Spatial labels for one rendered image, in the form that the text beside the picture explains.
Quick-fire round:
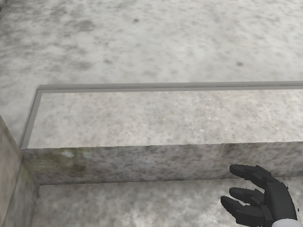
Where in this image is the right robot hand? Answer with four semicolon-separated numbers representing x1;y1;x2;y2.
221;164;299;227

